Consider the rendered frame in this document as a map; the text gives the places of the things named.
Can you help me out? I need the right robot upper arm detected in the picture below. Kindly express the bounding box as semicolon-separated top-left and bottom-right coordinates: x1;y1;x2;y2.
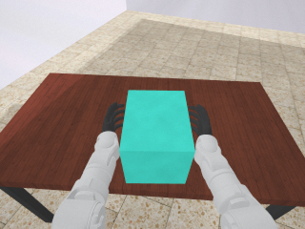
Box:
220;205;277;229

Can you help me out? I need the robot right forearm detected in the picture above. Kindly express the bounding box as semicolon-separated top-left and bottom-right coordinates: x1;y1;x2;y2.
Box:
193;135;278;229

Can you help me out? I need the table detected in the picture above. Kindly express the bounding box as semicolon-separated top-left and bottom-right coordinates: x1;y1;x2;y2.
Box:
0;73;305;223

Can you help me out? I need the right robot hand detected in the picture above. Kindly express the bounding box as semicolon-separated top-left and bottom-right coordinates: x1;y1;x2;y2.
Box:
188;104;213;137

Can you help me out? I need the carton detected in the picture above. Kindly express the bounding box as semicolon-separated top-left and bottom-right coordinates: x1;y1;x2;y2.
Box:
119;90;195;184

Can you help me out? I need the robot left forearm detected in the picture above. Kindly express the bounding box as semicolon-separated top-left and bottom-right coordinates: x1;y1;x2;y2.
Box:
51;131;120;229

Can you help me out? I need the left robot hand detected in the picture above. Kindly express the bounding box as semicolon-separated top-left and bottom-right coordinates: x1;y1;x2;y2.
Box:
101;102;126;133

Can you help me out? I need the left robot upper arm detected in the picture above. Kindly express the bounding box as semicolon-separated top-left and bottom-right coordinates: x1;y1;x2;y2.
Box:
51;198;106;229

